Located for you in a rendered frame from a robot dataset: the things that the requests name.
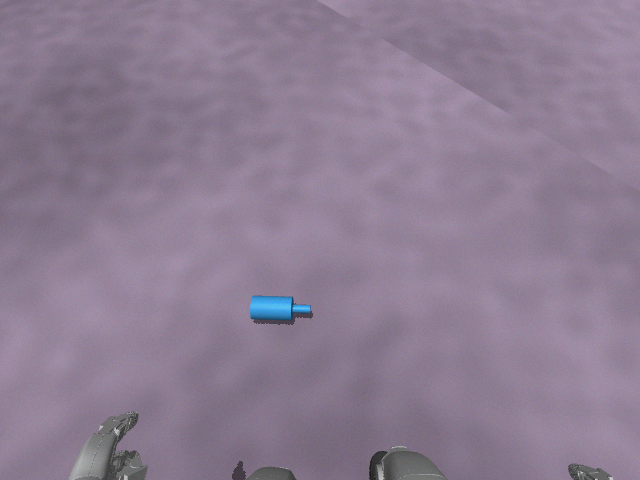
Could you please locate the right robot foot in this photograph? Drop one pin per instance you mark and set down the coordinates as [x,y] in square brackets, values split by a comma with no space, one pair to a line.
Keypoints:
[375,460]

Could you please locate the bottle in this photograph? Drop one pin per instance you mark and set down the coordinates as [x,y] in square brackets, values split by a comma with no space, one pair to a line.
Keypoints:
[275,308]

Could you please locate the right robot hand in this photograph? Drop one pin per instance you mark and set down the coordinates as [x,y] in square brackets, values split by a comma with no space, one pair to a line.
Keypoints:
[581,472]

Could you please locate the left robot hand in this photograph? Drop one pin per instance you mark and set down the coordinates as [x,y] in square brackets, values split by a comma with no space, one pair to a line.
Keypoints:
[97,456]

